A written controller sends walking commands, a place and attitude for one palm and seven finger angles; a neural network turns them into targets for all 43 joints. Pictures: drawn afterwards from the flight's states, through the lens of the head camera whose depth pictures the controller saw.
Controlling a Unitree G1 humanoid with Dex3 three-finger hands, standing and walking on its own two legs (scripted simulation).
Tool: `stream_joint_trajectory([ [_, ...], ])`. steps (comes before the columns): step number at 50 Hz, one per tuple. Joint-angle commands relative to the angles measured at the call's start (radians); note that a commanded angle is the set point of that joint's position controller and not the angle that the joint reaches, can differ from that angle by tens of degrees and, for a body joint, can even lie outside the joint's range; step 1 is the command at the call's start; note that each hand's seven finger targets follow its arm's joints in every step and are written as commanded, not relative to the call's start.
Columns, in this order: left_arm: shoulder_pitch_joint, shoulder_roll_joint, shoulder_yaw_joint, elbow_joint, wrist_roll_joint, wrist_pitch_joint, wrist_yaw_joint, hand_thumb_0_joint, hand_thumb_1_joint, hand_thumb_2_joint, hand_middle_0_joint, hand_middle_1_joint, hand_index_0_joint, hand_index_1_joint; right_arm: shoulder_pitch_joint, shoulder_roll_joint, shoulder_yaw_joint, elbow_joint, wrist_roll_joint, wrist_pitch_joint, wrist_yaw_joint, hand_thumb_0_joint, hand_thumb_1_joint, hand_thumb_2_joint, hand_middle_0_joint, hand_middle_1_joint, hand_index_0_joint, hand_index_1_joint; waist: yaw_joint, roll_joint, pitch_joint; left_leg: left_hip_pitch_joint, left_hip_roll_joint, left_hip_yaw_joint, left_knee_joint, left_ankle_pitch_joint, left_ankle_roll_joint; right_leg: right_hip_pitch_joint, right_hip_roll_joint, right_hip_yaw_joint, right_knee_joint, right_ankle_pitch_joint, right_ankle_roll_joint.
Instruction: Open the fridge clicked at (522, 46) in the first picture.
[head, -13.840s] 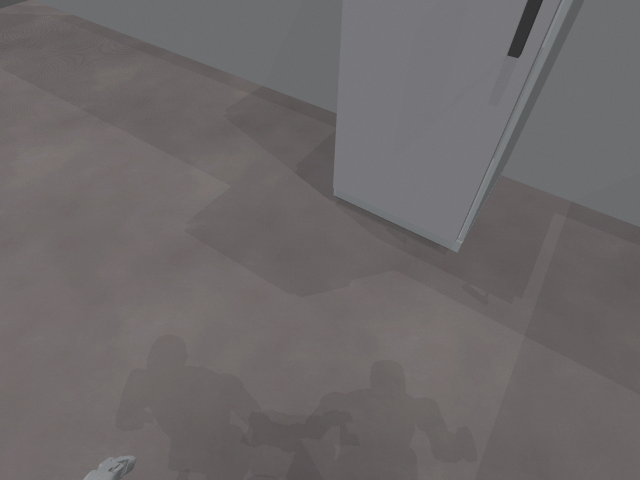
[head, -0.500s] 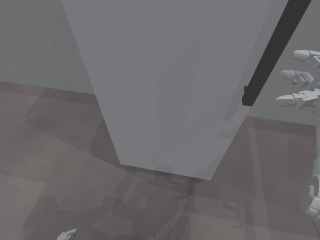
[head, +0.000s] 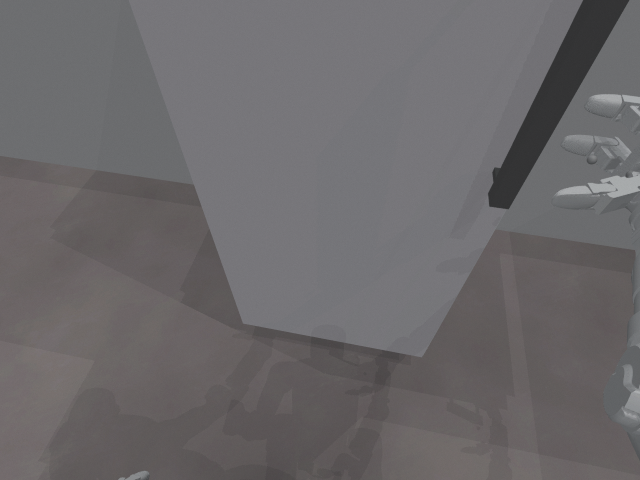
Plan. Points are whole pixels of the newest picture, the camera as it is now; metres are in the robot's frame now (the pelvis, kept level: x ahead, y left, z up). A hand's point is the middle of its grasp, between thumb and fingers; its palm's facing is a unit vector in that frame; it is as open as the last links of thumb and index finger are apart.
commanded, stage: feel for the door with the fingertips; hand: right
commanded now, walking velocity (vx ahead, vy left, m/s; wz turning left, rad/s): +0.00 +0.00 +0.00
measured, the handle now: (571, 43) +0.53 -0.19 +0.28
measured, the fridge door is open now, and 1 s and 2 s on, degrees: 0 0 0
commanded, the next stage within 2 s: slide the fingers in behind the handle in 0.80 s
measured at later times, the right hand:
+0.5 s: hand (555, 152) +0.47 -0.20 +0.18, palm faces +0.11 +0.99 +0.00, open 13.9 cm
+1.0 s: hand (558, 143) +0.49 -0.21 +0.18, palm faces +0.07 +1.00 -0.01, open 13.5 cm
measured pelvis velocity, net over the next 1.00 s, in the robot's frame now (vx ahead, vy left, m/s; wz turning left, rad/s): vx -0.01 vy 0.01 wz -0.01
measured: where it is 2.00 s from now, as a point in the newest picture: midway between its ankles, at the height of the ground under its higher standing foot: outside the picture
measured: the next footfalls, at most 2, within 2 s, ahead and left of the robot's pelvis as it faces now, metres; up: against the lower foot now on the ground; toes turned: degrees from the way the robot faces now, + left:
none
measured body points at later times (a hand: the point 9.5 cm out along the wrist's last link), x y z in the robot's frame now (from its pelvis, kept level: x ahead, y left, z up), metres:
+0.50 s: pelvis +0.00 +0.01 +0.00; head +0.03 +0.01 +0.45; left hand +0.07 +0.27 -0.11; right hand +0.46 -0.26 +0.19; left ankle +0.02 +0.13 -0.73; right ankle -0.03 -0.11 -0.73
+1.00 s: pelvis -0.01 +0.01 +0.00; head +0.05 +0.00 +0.44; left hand -0.01 +0.28 -0.12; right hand +0.48 -0.27 +0.19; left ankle +0.02 +0.13 -0.73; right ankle -0.03 -0.11 -0.73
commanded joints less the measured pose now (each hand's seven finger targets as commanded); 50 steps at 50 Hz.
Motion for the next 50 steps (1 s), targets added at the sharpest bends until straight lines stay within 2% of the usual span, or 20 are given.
stream_joint_trajectory([
  [1, 0.034, 0.159, 0.059, -0.097, 0.003, -0.039, 0.01, 0.0, 0.9, 0.9, -0.2, -0.3, -0.2, -0.3, -0.494, -0.205, -0.016, -0.251, 0.033, -0.049, -0.011, 0.0, 0.5, -0.3, 0.3, 1.2, 0.3, 1.2, 0.009, -0.054, -0.347, 0.185, -0.035, -0.02, -0.015, 0.288, 0.041, 0.115, 0.014, 0.054, -0.074, 0.338, -0.013],
  [9, 0.034, 0.148, 0.06, -0.092, 0.013, -0.05, -0.004, 0.0, 0.9, 0.9, -0.2, -0.3, -0.2, -0.3, -0.52, -0.17, -0.013, -0.317, 0.004, -0.057, -0.098, 0.0, 0.5, -0.3, 0.3, 1.2, 0.3, 1.2, -0.003, -0.075, -0.378, 0.201, -0.035, -0.02, -0.007, 0.291, 0.044, 0.133, 0.016, 0.058, -0.074, 0.366, -0.009],
  [13, 0.025, 0.14, 0.061, -0.098, 0.015, -0.052, -0.01, 0.0, 0.9, 0.9, -0.2, -0.3, -0.2, -0.3, -0.465, -0.127, -0.002, -0.337, 0.0, -0.05, -0.127, 0.0, 0.5, -0.3, 0.3, 1.2, 0.3, 1.2, -0.013, -0.035, -0.373, 0.233, -0.035, -0.015, -0.003, 0.343, 0.043, 0.131, 0.013, 0.045, -0.074, 0.418, -0.011],
  [14, 0.021, 0.142, 0.061, -0.098, 0.014, -0.051, -0.011, 0.0, 0.9, 0.9, -0.2, -0.3, -0.2, -0.3, -0.439, -0.157, -0.036, -0.324, -0.004, -0.042, -0.134, 0.0, 0.5, -0.3, 0.3, 1.2, 0.3, 1.2, -0.025, -0.02, -0.375, 0.245, -0.035, -0.019, -0.001, 0.352, 0.042, 0.119, 0.013, 0.042, -0.077, 0.411, -0.012],
  [15, 0.02, 0.145, 0.061, -0.097, 0.013, -0.046, -0.009, 0.0, 0.9, 0.9, -0.2, -0.3, -0.2, -0.3, -0.431, -0.194, -0.064, -0.291, -0.011, -0.033, -0.141, 0.0, 0.5, -0.3, 0.3, 1.2, 0.3, 1.2, -0.023, 0.014, -0.355, 0.255, -0.034, -0.023, -0.005, 0.351, 0.039, 0.094, 0.015, 0.036, -0.081, 0.382, -0.016],
  [18, 0.012, 0.141, 0.057, -0.104, 0.012, -0.041, -0.005, 0.0, 0.9, 0.9, -0.2, -0.3, -0.2, -0.3, -0.49, -0.189, -0.031, -0.291, -0.035, -0.035, -0.15, 0.0, 0.5, -0.3, 0.3, 1.2, 0.3, 1.2, -0.007, -0.009, -0.314, 0.245, -0.026, -0.029, -0.014, 0.316, 0.037, 0.074, 0.019, 0.027, -0.087, 0.326, -0.02],
  [19, 0.015, 0.144, 0.057, -0.102, 0.013, -0.041, -0.003, 0.0, 0.9, 0.9, -0.2, -0.3, -0.2, -0.3, -0.499, -0.232, -0.063, -0.289, -0.041, -0.044, -0.153, 0.0, 0.5, -0.3, 0.3, 1.2, 0.3, 1.2, -0.014, -0.01, -0.336, 0.258, -0.027, -0.034, -0.011, 0.325, 0.038, 0.073, 0.021, 0.031, -0.087, 0.33, -0.019],
  [22, 0.014, 0.14, 0.054, -0.099, 0.01, -0.043, 0.002, 0.0, 0.9, 0.9, -0.2, -0.3, -0.2, -0.3, -0.539, -0.205, -0.031, -0.253, -0.038, -0.064, -0.134, 0.0, 0.5, -0.3, 0.3, 1.2, 0.3, 1.2, 0.005, -0.027, -0.332, 0.243, -0.027, -0.041, -0.015, 0.319, 0.036, 0.081, 0.023, 0.026, -0.083, 0.307, -0.02],
  [24, 0.025, 0.146, 0.055, -0.089, 0.007, -0.043, 0.006, 0.0, 0.9, 0.9, -0.2, -0.3, -0.2, -0.3, -0.552, -0.217, -0.031, -0.209, -0.031, -0.078, -0.115, 0.0, 0.5, -0.3, 0.3, 1.2, 0.3, 1.2, 0.015, 0.014, -0.333, 0.246, -0.025, -0.042, -0.015, 0.308, 0.033, 0.064, 0.022, 0.029, -0.081, 0.282, -0.021],
  [26, 0.026, 0.142, 0.055, -0.083, 0.006, -0.048, 0.008, 0.0, 0.9, 0.9, -0.2, -0.3, -0.2, -0.3, -0.59, -0.173, 0.015, -0.2, -0.031, -0.084, -0.096, 0.0, 0.5, -0.3, 0.3, 1.2, 0.3, 1.2, 0.026, -0.055, -0.336, 0.21, -0.025, -0.042, -0.018, 0.29, 0.036, 0.089, 0.027, 0.029, -0.075, 0.273, -0.019],
  [28, 0.043, 0.145, 0.056, -0.074, 0.008, -0.053, 0.009, 0.0, 0.9, 0.9, -0.2, -0.3, -0.2, -0.3, -0.597, -0.146, 0.03, -0.164, -0.014, -0.087, -0.086, 0.0, 0.5, -0.3, 0.3, 1.2, 0.3, 1.2, 0.039, -0.015, -0.322, 0.198, -0.026, -0.036, -0.023, 0.279, 0.034, 0.087, 0.024, 0.035, -0.072, 0.27, -0.021],
  [30, 0.047, 0.153, 0.055, -0.066, 0.008, -0.052, 0.01, 0.0, 0.9, 0.9, -0.2, -0.3, -0.2, -0.3, -0.613, -0.176, 0.01, -0.144, -0.011, -0.083, -0.079, 0.0, 0.5, -0.3, 0.3, 1.2, 0.3, 1.2, 0.036, -0.027, -0.34, 0.197, -0.026, -0.038, -0.017, 0.287, 0.034, 0.081, 0.025, 0.039, -0.071, 0.277, -0.018],
  [33, 0.064, 0.161, 0.054, -0.055, 0.011, -0.05, 0.009, 0.0, 0.9, 0.9, -0.2, -0.3, -0.2, -0.3, -0.616, -0.188, 0.01, -0.067, -0.018, -0.073, -0.084, 0.0, 0.5, -0.3, 0.3, 1.2, 0.3, 1.2, 0.053, 0.007, -0.283, 0.165, -0.022, -0.037, -0.025, 0.236, 0.029, 0.031, 0.026, 0.039, -0.069, 0.222, -0.022],
  [34, 0.07, 0.167, 0.055, -0.052, 0.013, -0.051, 0.009, 0.0, 0.9, 0.9, -0.2, -0.3, -0.2, -0.3, -0.622, -0.221, -0.011, -0.051, -0.024, -0.074, -0.087, 0.0, 0.5, -0.3, 0.3, 1.2, 0.3, 1.2, 0.052, 0.036, -0.292, 0.174, -0.021, -0.042, -0.024, 0.231, 0.025, 0.01, 0.026, 0.041, -0.069, 0.208, -0.023],
  [35, 0.073, 0.17, 0.055, -0.054, 0.014, -0.048, 0.009, 0.0, 0.9, 0.9, -0.2, -0.3, -0.2, -0.3, -0.659, -0.253, -0.019, -0.07, -0.034, -0.083, -0.089, 0.0, 0.5, -0.3, 0.3, 1.2, 0.3, 1.2, 0.052, 0.007, -0.313, 0.18, -0.02, -0.047, -0.019, 0.234, 0.026, 0.009, 0.027, 0.043, -0.068, 0.211, -0.022],
  [40, 0.093, 0.166, 0.057, -0.053, 0.018, -0.046, 0.003, 0.0, 0.9, 0.9, -0.2, -0.3, -0.2, -0.3, -0.696, -0.272, -0.025, -0.08, -0.043, -0.131, -0.089, 0.0, 0.5, -0.3, 0.3, 1.2, 0.3, 1.2, 0.055, -0.058, -0.374, 0.18, -0.026, -0.049, -0.005, 0.251, 0.03, 0.03, 0.027, 0.048, -0.053, 0.239, -0.018],
  [43, 0.112, 0.176, 0.06, -0.046, 0.02, -0.044, 0.006, 0.0, 0.9, 0.9, -0.2, -0.3, -0.2, -0.3, -0.699, -0.292, -0.039, -0.052, -0.037, -0.136, -0.081, 0.0, 0.5, -0.3, 0.3, 1.2, 0.3, 1.2, 0.066, -0.007, -0.369, 0.177, -0.03, -0.043, -0.008, 0.238, 0.027, 0.016, 0.023, 0.051, -0.051, 0.228, -0.023],
  [45, 0.108, 0.17, 0.058, -0.043, 0.018, -0.044, 0.005, 0.0, 0.9, 0.9, -0.2, -0.3, -0.2, -0.3, -0.725, -0.258, -0.005, -0.049, -0.041, -0.129, -0.075, 0.0, 0.5, -0.3, 0.3, 1.2, 0.3, 1.2, 0.074, -0.086, -0.356, 0.136, -0.03, -0.044, -0.014, 0.22, 0.028, 0.032, 0.024, 0.05, -0.053, 0.22, -0.017],
  [48, 0.13, 0.173, 0.06, -0.037, 0.022, -0.045, 0.004, 0.0, 0.9, 0.9, -0.2, -0.3, -0.2, -0.3, -0.712, -0.246, -0.004, -0.029, -0.036, -0.125, -0.08, 0.0, 0.5, -0.3, 0.3, 1.2, 0.3, 1.2, 0.076, -0.044, -0.343, 0.126, -0.035, -0.034, -0.017, 0.195, 0.029, 0.028, 0.02, 0.061, -0.054, 0.215, -0.018],
  [50, 0.129, 0.169, 0.063, -0.04, 0.025, -0.048, 0.0, 0.0, 0.9, 0.9, -0.2, -0.3, -0.2, -0.3, -0.705, -0.235, -0.007, -0.072, -0.033, -0.132, -0.082, 0.0, 0.5, -0.3, 0.3, 1.2, 0.3, 1.2, 0.064, -0.076, -0.394, 0.13, -0.036, -0.034, -0.009, 0.217, 0.031, 0.062, 0.019, 0.061, -0.051, 0.248, -0.014],
])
